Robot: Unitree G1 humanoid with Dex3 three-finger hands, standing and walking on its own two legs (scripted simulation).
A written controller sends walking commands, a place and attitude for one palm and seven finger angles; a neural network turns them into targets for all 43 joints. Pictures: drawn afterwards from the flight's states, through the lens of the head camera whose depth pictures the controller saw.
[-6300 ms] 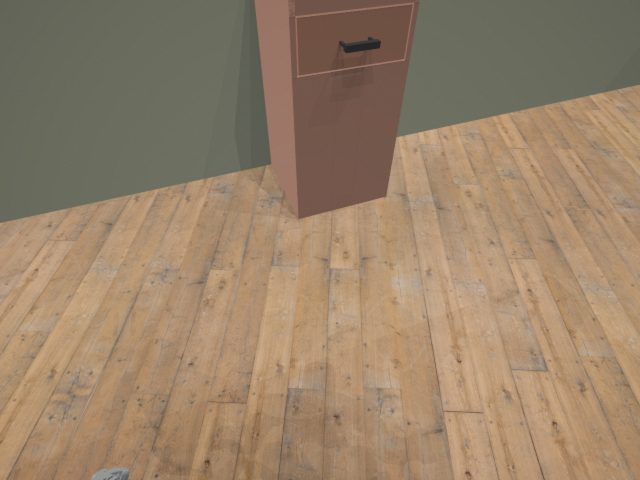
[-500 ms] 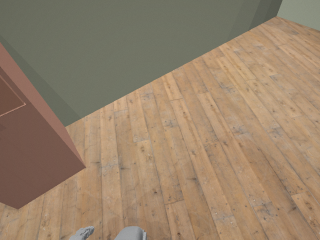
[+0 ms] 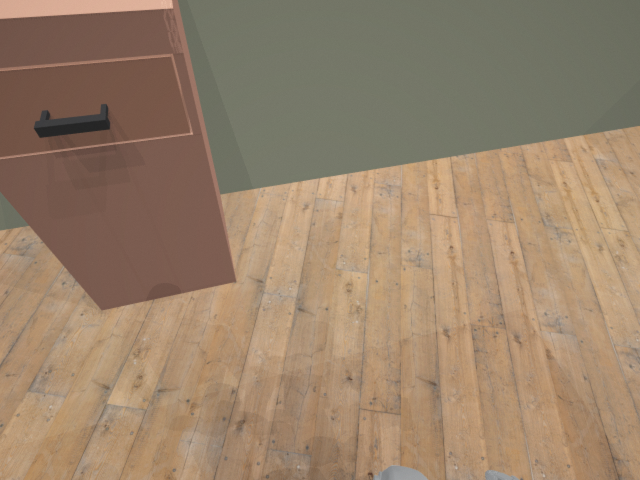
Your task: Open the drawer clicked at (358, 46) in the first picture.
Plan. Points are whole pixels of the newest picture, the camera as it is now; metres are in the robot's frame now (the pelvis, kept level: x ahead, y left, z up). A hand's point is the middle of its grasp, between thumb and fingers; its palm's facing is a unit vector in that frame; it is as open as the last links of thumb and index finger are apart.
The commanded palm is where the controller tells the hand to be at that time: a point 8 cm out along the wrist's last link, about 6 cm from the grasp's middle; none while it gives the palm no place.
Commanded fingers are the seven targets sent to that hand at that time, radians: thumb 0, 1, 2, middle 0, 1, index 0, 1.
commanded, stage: turn to face it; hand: left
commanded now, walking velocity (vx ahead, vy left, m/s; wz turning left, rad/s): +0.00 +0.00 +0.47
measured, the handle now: (74, 118) +0.71 +0.54 -0.01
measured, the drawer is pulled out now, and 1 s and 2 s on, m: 0.00 0.00 0.00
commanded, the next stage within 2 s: take the last steps up to it in 0.38 s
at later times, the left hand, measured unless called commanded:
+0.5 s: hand out of the picture +0.01 +0.14 -0.15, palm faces +0.24 -0.93 -0.28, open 7.4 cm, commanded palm none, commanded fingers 0.00 0.90 0.90 -0.20 -0.30 -0.20 -0.30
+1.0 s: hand out of the picture +0.00 +0.20 -0.17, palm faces +0.36 -0.91 -0.19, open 7.4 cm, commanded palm none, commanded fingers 0.00 0.90 0.90 -0.20 -0.30 -0.20 -0.30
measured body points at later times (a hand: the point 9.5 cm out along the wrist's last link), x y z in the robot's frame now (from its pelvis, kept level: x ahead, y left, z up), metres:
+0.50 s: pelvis +0.00 -0.06 +0.00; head +0.03 -0.09 +0.45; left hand +0.00 +0.19 -0.12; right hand +0.10 -0.30 -0.16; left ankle -0.07 +0.10 -0.66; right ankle +0.01 -0.14 -0.74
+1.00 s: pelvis +0.04 +0.02 +0.00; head +0.05 +0.02 +0.45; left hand -0.02 +0.25 -0.15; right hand +0.10 -0.21 -0.15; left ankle -0.06 +0.08 -0.74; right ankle +0.14 -0.09 -0.69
